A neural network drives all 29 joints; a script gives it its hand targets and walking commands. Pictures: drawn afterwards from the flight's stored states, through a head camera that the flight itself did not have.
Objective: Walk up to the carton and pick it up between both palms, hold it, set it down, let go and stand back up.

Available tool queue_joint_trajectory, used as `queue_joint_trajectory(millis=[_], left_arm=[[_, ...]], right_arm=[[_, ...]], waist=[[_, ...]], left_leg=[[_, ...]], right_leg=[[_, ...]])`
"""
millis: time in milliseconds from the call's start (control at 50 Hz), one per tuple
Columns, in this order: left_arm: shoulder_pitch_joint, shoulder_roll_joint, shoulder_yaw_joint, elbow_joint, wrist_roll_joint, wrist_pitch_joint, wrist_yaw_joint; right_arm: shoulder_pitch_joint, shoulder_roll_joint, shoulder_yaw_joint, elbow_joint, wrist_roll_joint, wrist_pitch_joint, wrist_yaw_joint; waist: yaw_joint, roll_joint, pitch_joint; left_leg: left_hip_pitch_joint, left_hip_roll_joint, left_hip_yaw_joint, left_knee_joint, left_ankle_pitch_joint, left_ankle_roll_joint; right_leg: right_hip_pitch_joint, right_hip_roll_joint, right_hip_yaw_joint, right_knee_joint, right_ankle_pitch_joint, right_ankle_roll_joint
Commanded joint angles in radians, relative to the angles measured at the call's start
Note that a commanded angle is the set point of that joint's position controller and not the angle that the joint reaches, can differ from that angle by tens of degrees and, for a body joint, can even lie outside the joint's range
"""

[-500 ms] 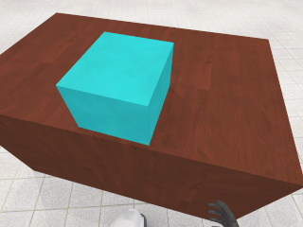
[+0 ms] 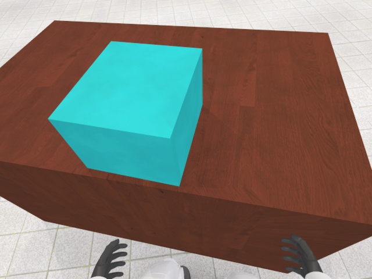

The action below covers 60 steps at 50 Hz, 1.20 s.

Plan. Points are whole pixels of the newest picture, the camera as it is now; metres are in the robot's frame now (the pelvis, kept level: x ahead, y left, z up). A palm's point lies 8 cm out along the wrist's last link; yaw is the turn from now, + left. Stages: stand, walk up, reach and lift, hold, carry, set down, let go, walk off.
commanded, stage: walk up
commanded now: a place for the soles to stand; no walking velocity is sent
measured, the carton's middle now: (143, 109) +0.49 +0.13 +0.06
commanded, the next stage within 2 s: none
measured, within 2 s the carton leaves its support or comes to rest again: neither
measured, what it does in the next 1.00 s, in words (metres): steps on the spot: left foot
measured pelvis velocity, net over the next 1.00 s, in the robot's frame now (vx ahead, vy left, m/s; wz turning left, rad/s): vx -0.03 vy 0.03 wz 0.07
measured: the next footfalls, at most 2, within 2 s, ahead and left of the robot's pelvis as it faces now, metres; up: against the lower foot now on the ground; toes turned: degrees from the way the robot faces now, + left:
left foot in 0.30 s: +0.03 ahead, +0.13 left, +0.00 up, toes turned +4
left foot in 1.28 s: +0.00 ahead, +0.30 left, +0.00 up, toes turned +3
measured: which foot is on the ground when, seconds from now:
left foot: down 0.00-0.00, up 0.02-0.28, down 0.30-0.80, up 0.82-1.00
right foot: down 0.00-1.00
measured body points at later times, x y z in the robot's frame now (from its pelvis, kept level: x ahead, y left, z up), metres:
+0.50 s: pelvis -0.01 +0.01 +0.02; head -0.01 +0.02 +0.47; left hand +0.07 +0.23 -0.11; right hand +0.11 -0.19 -0.09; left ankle -0.01 +0.13 -0.72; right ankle +0.02 -0.10 -0.72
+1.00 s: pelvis -0.03 +0.03 +0.02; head +0.02 -0.02 +0.47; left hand -0.01 +0.27 -0.08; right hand +0.17 -0.19 -0.11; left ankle -0.02 +0.16 -0.63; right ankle +0.02 -0.10 -0.72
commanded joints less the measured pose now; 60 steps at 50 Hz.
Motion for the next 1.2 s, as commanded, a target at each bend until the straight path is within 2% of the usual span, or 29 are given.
queue_joint_trajectory(millis=[0,20,40,60,80,120,160,220,260,280,300,320,340,380,420,480,620,760,780,800,820,840,860,880,940,980,1080,1120,1180], left_arm=[[-0.012,0.179,0.061,-0.101,-0.005,-0.037,0.004],[-0.044,0.133,0.051,-0.110,-0.009,-0.045,0.005],[-0.041,0.098,0.039,-0.116,-0.007,-0.051,0.008],[-0.030,0.083,0.030,-0.119,0.003,-0.056,0.010],[-0.018,0.081,0.027,-0.118,0.007,-0.060,0.008],[0.007,0.092,0.026,-0.106,0.003,-0.061,-0.008],[0.005,0.095,0.023,-0.102,0.003,-0.055,-0.024],[0.035,0.135,0.034,-0.098,0.003,-0.040,-0.045],[0.035,0.159,0.037,-0.092,-0.001,-0.023,-0.059],[0.053,0.138,0.032,-0.086,-0.003,-0.019,-0.068],[0.072,0.105,0.021,-0.084,-0.010,-0.019,-0.077],[0.079,0.064,0.004,-0.089,-0.014,-0.023,-0.085],[0.057,0.080,0.006,-0.088,-0.004,-0.019,-0.079],[0.062,0.076,0.009,-0.074,0.000,-0.027,-0.080],[0.090,0.088,0.011,-0.038,-0.005,-0.037,-0.085],[0.093,0.107,0.016,-0.025,0.002,-0.047,-0.077],[0.112,0.115,0.020,0.002,-0.015,-0.046,-0.075],[0.133,0.125,0.024,0.008,-0.020,-0.041,-0.073],[0.258,0.146,0.047,-0.016,-0.016,-0.058,-0.019],[0.351,0.213,0.073,0.001,-0.002,-0.067,0.016],[0.367,0.215,0.079,0.010,0.005,-0.072,0.042],[0.307,0.210,0.082,0.000,0.009,-0.077,0.062],[0.272,0.192,0.085,-0.012,0.010,-0.082,0.078],[0.251,0.165,0.083,-0.014,0.014,-0.086,0.086],[0.220,0.111,0.067,-0.032,0.010,-0.097,0.077],[0.206,0.122,0.071,-0.057,0.008,-0.102,0.072],[0.234,0.181,0.096,-0.089,0.021,-0.108,0.071],[0.199,0.208,0.105,-0.100,0.029,-0.103,0.071],[0.096,0.248,0.113,-0.125,0.039,-0.086,0.062]], right_arm=[[0.026,-0.030,0.001,-0.087,-0.021,-0.007,-0.016],[0.019,-0.037,0.004,-0.073,-0.027,-0.003,-0.021],[0.000,-0.045,0.003,-0.064,-0.029,-0.002,-0.023],[0.021,-0.034,0.004,-0.047,-0.020,-0.003,-0.023],[0.046,-0.023,0.006,-0.033,-0.014,-0.005,-0.024],[0.065,-0.006,0.017,-0.025,-0.013,-0.018,-0.022],[0.071,0.025,0.038,-0.025,-0.005,-0.040,-0.015],[0.047,0.050,0.052,-0.044,-0.006,-0.062,-0.009],[0.117,0.046,0.048,-0.038,-0.015,-0.074,-0.014],[0.159,0.021,0.038,-0.035,-0.024,-0.082,-0.018],[0.186,-0.018,0.024,-0.032,-0.032,-0.089,-0.022],[0.180,-0.058,0.010,-0.036,-0.029,-0.094,-0.026],[0.129,-0.076,-0.002,-0.027,-0.016,-0.093,-0.025],[0.088,-0.013,0.023,-0.034,-0.005,-0.100,-0.012],[0.115,0.006,0.033,-0.032,-0.002,-0.111,-0.011],[0.144,0.011,0.031,-0.015,0.006,-0.120,0.000],[0.168,0.014,0.033,0.002,-0.004,-0.109,-0.009],[0.169,0.016,0.038,0.020,-0.013,-0.103,-0.019],[-0.030,-0.086,0.012,-0.060,-0.047,-0.070,0.012],[-0.095,-0.058,0.006,-0.095,-0.067,-0.041,0.018],[-0.092,-0.039,-0.003,-0.097,-0.083,-0.016,0.019],[-0.057,-0.017,-0.002,-0.093,-0.080,0.000,0.019],[-0.041,0.005,0.004,-0.091,-0.076,0.009,0.022],[-0.037,0.019,0.009,-0.102,-0.070,0.013,0.024],[-0.104,0.012,0.011,-0.122,-0.067,0.030,0.032],[-0.121,0.003,0.019,-0.120,-0.059,0.044,0.035],[-0.223,-0.003,0.030,-0.144,-0.055,0.060,0.035],[-0.227,-0.001,0.033,-0.153,-0.048,0.061,0.040],[-0.184,0.009,0.042,-0.152,-0.028,0.051,0.056]], waist=[[0.016,-0.277,-0.087],[0.011,-0.243,-0.065],[0.016,-0.182,-0.060],[0.008,-0.154,-0.080],[0.005,-0.156,-0.102],[0.009,-0.166,-0.137],[0.013,-0.201,-0.159],[0.051,-0.235,-0.165],[0.024,-0.192,-0.144],[0.012,-0.137,-0.142],[0.009,-0.040,-0.135],[0.019,0.081,-0.119],[0.019,0.069,-0.042],[0.035,0.075,-0.012],[0.025,0.074,-0.066],[0.016,0.069,-0.108],[0.007,-0.061,-0.075],[0.012,-0.066,-0.069],[0.120,0.121,-0.018],[0.140,0.037,-0.014],[0.129,0.046,-0.021],[0.080,0.045,-0.037],[0.056,0.021,-0.059],[0.035,-0.052,-0.100],[0.039,-0.192,-0.138],[0.038,-0.241,-0.149],[0.066,-0.243,-0.158],[0.060,-0.259,-0.158],[0.030,-0.283,-0.155]], left_leg=[[-0.113,-0.022,-0.117,0.407,-0.407,-0.074],[-0.095,-0.011,-0.140,0.465,-0.378,-0.089],[-0.106,-0.027,-0.162,0.479,-0.344,-0.103],[-0.124,-0.040,-0.179,0.472,-0.309,-0.112],[-0.126,-0.044,-0.175,0.468,-0.280,-0.124],[-0.117,-0.037,-0.156,0.411,-0.244,-0.146],[-0.062,-0.018,-0.116,0.206,-0.227,-0.154],[0.065,-0.003,-0.049,-0.059,-0.202,-0.145],[0.214,0.009,-0.050,-0.264,-0.026,-0.122],[0.287,0.048,-0.117,-0.276,0.029,-0.103],[0.335,0.129,-0.236,-0.269,0.021,-0.069],[0.299,0.237,-0.422,-0.316,-0.049,-0.007],[0.086,0.245,-0.428,-0.343,-0.153,0.045],[0.039,0.179,-0.330,-0.352,-0.170,0.003],[0.133,0.134,-0.274,-0.297,-0.033,-0.036],[0.154,0.125,-0.265,-0.280,0.018,-0.042],[0.173,0.092,-0.234,-0.231,0.059,-0.059],[0.172,0.069,-0.204,-0.203,0.069,-0.074],[-0.058,-0.015,-0.066,0.051,-0.089,-0.070],[-0.221,0.004,-0.049,0.260,-0.361,-0.080],[-0.249,0.056,-0.098,0.374,-0.374,-0.080],[-0.256,0.079,-0.121,0.431,-0.347,-0.085],[-0.246,0.090,-0.138,0.477,-0.313,-0.087],[-0.224,0.087,-0.143,0.507,-0.272,-0.089],[-0.163,0.070,-0.093,0.600,-0.134,-0.114],[-0.199,0.068,-0.073,0.635,-0.112,-0.137],[-0.242,0.120,-0.113,0.553,-0.203,-0.151],[-0.193,0.150,-0.133,0.452,-0.257,-0.140],[0.017,0.151,-0.108,0.203,-0.280,-0.103]], right_leg=[[-0.016,-0.432,0.512,-0.418,0.069,-0.250],[-0.027,-0.405,0.440,-0.414,0.121,-0.258],[0.010,-0.334,0.333,-0.380,0.251,-0.226],[0.068,-0.272,0.243,-0.339,0.350,-0.180],[0.102,-0.237,0.198,-0.324,0.359,-0.151],[0.173,-0.206,0.169,-0.324,0.278,-0.132],[0.218,-0.165,0.096,-0.312,0.210,-0.116],[0.202,-0.168,0.103,-0.288,0.108,-0.135],[0.103,-0.172,0.096,-0.231,0.102,-0.104],[0.035,-0.169,0.095,-0.195,0.084,-0.073],[-0.057,-0.148,0.069,-0.156,0.017,-0.030],[-0.106,-0.086,0.016,-0.107,-0.063,0.019],[0.037,-0.061,0.016,-0.136,-0.069,0.018],[0.129,-0.065,0.032,-0.217,0.018,0.001],[0.135,-0.076,0.042,-0.249,0.098,-0.003],[0.185,-0.081,0.042,-0.273,0.100,-0.006],[0.171,-0.097,0.046,-0.324,0.137,-0.015],[0.184,-0.116,0.042,-0.335,0.174,-0.031],[0.288,-0.310,0.328,-0.373,0.352,-0.080],[0.360,-0.466,0.480,-0.387,0.463,-0.141],[0.343,-0.518,0.506,-0.384,0.521,-0.159],[0.338,-0.508,0.449,-0.370,0.523,-0.165],[0.334,-0.448,0.367,-0.342,0.550,-0.139],[0.312,-0.382,0.296,-0.326,0.537,-0.105],[0.172,-0.247,0.179,-0.336,0.464,-0.054],[0.172,-0.244,0.179,-0.328,0.464,-0.071],[0.201,-0.304,0.299,-0.322,0.408,-0.112],[0.166,-0.322,0.325,-0.326,0.274,-0.104],[0.022,-0.269,0.276,-0.307,0.087,-0.052]])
